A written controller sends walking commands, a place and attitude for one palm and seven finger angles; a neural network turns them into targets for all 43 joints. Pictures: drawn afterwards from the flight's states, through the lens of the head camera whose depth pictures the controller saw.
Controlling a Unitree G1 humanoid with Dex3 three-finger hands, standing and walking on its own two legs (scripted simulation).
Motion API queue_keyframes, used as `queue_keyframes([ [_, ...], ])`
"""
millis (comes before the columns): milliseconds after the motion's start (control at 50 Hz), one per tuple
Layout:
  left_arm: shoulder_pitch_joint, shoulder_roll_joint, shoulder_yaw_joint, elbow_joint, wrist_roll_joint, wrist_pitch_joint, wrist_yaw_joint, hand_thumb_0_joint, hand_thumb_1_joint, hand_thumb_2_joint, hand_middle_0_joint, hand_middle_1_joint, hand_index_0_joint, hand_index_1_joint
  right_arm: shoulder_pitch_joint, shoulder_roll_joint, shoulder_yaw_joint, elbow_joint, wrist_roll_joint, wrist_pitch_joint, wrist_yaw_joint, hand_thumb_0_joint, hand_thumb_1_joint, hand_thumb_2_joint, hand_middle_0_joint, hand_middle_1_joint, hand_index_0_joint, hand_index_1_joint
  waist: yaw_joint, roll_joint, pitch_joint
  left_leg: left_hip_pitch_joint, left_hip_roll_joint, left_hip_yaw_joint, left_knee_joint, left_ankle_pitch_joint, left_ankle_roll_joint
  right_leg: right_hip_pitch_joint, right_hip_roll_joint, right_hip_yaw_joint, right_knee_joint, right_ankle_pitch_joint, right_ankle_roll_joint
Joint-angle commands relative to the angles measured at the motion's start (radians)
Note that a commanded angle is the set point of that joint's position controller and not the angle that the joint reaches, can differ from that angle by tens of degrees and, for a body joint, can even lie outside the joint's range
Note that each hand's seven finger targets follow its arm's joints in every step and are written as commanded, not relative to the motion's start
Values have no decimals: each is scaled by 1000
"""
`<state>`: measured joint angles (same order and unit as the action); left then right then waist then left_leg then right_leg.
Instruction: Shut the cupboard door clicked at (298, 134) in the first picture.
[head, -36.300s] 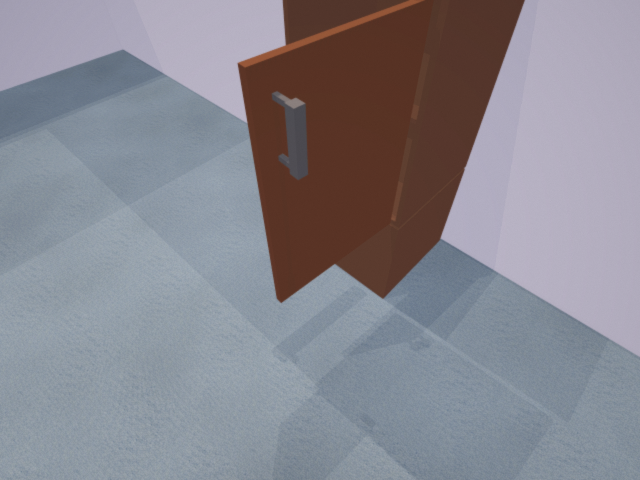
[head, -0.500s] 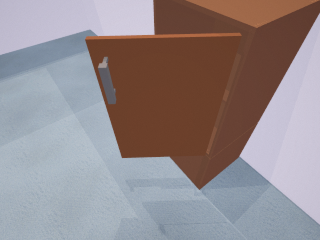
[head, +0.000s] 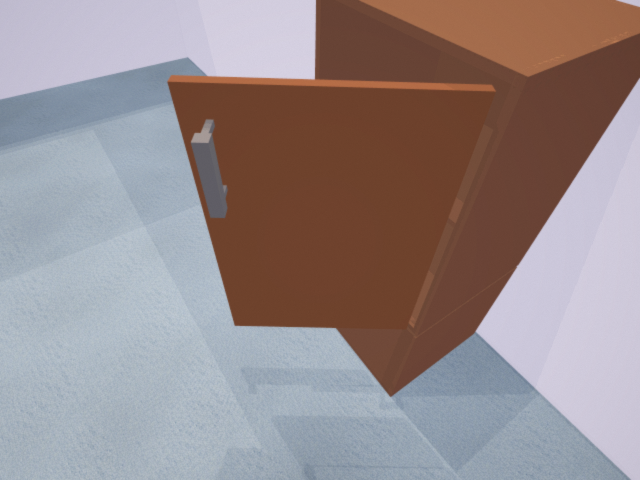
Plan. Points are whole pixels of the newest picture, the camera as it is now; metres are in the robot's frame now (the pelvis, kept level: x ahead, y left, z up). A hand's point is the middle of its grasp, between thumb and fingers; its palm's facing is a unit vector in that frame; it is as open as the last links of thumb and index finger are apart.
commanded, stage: come to a stop and stand still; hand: left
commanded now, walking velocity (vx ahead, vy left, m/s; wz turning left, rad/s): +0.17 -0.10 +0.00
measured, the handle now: (213, 169) +0.48 +0.18 +0.14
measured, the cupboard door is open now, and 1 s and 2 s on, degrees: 55 55 55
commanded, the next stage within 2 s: look again from close up in 1.18 s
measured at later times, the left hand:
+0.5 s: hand out of the picture +0.06 +0.17 -0.17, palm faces +0.06 -0.97 -0.24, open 7.3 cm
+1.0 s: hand out of the picture +0.00 +0.21 -0.16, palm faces -0.02 -0.97 -0.24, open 7.3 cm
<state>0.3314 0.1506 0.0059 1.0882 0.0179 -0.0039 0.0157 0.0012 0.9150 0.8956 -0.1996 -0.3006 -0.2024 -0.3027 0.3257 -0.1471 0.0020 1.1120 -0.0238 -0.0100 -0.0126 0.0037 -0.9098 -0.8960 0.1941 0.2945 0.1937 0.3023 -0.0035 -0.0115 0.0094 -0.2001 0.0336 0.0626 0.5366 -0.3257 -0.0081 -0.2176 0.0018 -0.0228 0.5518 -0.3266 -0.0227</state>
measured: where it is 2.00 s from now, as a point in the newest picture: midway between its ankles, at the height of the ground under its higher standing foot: outside the picture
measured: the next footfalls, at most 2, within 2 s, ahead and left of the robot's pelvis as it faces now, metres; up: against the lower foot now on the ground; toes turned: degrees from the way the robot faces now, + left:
none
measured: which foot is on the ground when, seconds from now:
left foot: down 0.00-1.00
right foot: down 0.00-1.00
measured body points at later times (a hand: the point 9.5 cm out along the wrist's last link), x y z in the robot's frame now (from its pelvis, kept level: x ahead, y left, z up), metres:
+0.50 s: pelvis +0.04 -0.01 +0.00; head +0.07 -0.01 +0.45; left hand +0.05 +0.22 -0.15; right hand +0.08 -0.24 -0.16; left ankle -0.01 +0.12 -0.73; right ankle -0.02 -0.10 -0.73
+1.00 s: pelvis -0.04 +0.02 +0.00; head -0.05 +0.02 +0.45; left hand +0.00 +0.26 -0.14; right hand -0.01 -0.22 -0.15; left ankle +0.02 +0.10 -0.73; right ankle -0.02 -0.10 -0.73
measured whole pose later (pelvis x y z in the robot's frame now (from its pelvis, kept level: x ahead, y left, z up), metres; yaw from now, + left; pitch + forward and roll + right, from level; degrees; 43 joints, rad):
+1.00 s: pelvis -0.04 +0.02 +0.00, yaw -1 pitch -2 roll -1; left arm 0.31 0.20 -0.01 0.97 0.02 0.01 0.03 0.00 0.91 0.90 -0.20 -0.30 -0.20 -0.30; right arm 0.28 -0.20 0.00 0.99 -0.02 0.01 0.00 0.00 -0.91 -0.90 0.20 0.29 0.20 0.30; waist -0.01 0.02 0.01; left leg -0.29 -0.02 0.06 0.49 -0.18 0.05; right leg -0.24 0.00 -0.03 0.52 -0.30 -0.02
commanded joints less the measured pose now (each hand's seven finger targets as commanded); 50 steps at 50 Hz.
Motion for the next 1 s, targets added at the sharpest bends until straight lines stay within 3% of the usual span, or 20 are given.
queue_keyframes([
  [0,39,86,26,-36,3,-25,-4,0,900,900,-200,-300,-200,-300,84,-98,-23,-25,1,-34,-14,0,-900,-900,200,300,200,300,-11,85,108,-2,110,-125,-137,38,84,-121,-54,54,-53,-38,-51],
  [60,38,55,26,-44,6,-32,-3,0,900,900,-200,-300,-200,-300,115,-135,-34,-20,0,-40,-27,0,-900,-900,200,300,200,300,-8,177,79,66,207,-218,-154,291,150,-153,-14,-41,89,9,-31],
  [120,126,67,34,-6,1,-38,10,0,900,900,-200,-300,-200,-300,62,-89,-23,-35,8,-38,-40,0,-900,-900,200,300,200,300,34,22,42,-21,93,-54,44,549,73,62,-92,58,-30,459,-40],
  [160,186,113,38,31,-7,-45,29,0,900,900,-200,-300,-200,-300,24,-49,-13,-50,18,-32,-40,0,-900,-900,200,300,200,300,38,-145,-23,-138,26,7,108,214,7,238,-210,144,-42,1062,-75],
  [200,164,121,29,27,-2,-40,39,0,900,900,-200,-300,-200,-300,-4,-31,-16,-54,25,-18,-40,0,-900,-900,200,300,200,300,32,-144,2,-180,7,7,102,-83,-3,268,-250,144,-44,1288,-93],
  [240,108,123,26,-1,-2,-30,44,0,900,900,-200,-300,-200,-300,18,-33,-23,-47,29,-12,-40,0,-900,-900,200,300,200,300,1,-111,-16,-96,12,4,-29,22,2,222,-223,112,5,1235,-87],
  [300,31,102,33,-62,-10,-16,45,0,900,900,-200,-300,-200,-300,85,-85,-44,-16,16,-12,-51,0,-900,-900,200,300,200,300,-21,84,-53,192,107,-12,-6,874,41,0,-107,24,56,740,-4],
  [380,-8,62,39,-86,-7,0,42,0,900,900,-200,-300,-200,-300,32,-107,-52,-42,9,-7,-49,0,-900,-900,200,300,200,300,-2,174,18,225,185,-85,-52,1103,115,-80,-47,-20,12,90,20],
  [420,17,71,43,-82,-3,1,36,0,900,900,-200,-300,-200,-300,-5,-114,-51,-69,10,-6,-49,0,-900,-900,200,300,200,300,14,115,13,179,153,-72,-30,953,99,-15,-64,-16,-77,246,20],
  [480,76,130,49,-68,4,-12,41,0,900,900,-200,-300,-200,-300,-20,-73,-48,-97,14,1,-45,0,-900,-900,200,300,200,300,23,-80,-53,-9,55,-3,10,417,24,173,-188,80,-62,883,-21],
  [500,112,172,46,-69,11,-33,74,0,900,900,-200,-300,-200,-300,-133,-144,-64,-188,31,-9,-29,0,-900,-900,200,300,200,300,36,-122,-55,-55,18,65,193,176,-7,118,-194,160,-93,1322,44],
  [520,91,198,53,-124,15,-47,69,0,900,900,-200,-300,-200,-300,-97,-74,-54,-224,20,-5,-13,0,-900,-900,200,300,200,300,16,-229,-98,-253,-35,4,249,-92,25,311,-241,174,1,1513,5],
  [540,108,178,48,-137,15,-58,67,0,900,900,-200,-300,-200,-300,-116,-88,-56,-231,20,-7,-10,0,-900,-900,200,300,200,300,29,-206,-143,-296,-32,-18,279,-140,35,362,-253,187,22,1517,-54],
  [580,27,188,48,-194,9,-57,64,0,900,900,-200,-300,-200,-300,-110,-79,-49,-234,26,-12,-1,0,-900,-900,200,300,200,300,3,-43,-170,-193,-36,-8,156,-67,37,296,-242,137,42,1226,-114],
  [620,-56,192,36,-219,-6,-40,55,0,900,900,-200,-300,-200,-300,-27,-92,-47,-206,19,-5,-1,0,-900,-900,200,300,200,300,-53,-24,-104,38,-23,-18,-37,177,45,53,-165,76,55,720,-78],
  [660,-30,141,26,-227,-6,-12,52,0,900,900,-200,-300,-200,-300,-40,-156,-45,-222,7,-8,-4,0,-900,-900,200,300,200,300,-7,76,3,-32,132,-191,-82,348,120,-47,-56,35,-3,142,-14],
  [680,-19,145,28,-228,2,-12,49,0,900,900,-200,-300,-200,-300,-78,-186,-47,-233,6,-13,-7,0,-900,-900,200,300,200,300,14,83,58,-101,144,-215,-89,363,141,-29,-36,30,-41,52,-10],
  [760,-43,168,14,-198,0,-8,29,0,900,900,-200,-300,-200,-300,-125,-173,-36,-235,7,-2,-1,0,-900,-900,200,300,200,300,9,36,151,-162,63,-186,-192,-117,85,-91,-64,102,-160,-145,-33],
  [900,-29,186,19,-186,1,-9,19,0,900,900,-200,-300,-200,-300,-40,-171,-30,-187,-2,0,5,0,-900,-900,200,300,200,300,-7,-28,76,-116,33,-152,-187,-124,70,-125,-81,130,-207,-246,-36],
  [980,-19,185,19,-167,-1,-10,16,0,900,900,-200,-300,-200,-300,-34,-182,-27,-160,1,-10,1,0,-900,-900,200,300,200,300,1,35,56,-132,63,-198,-249,-165,79,-82,-64,106,-175,-179,-32],
])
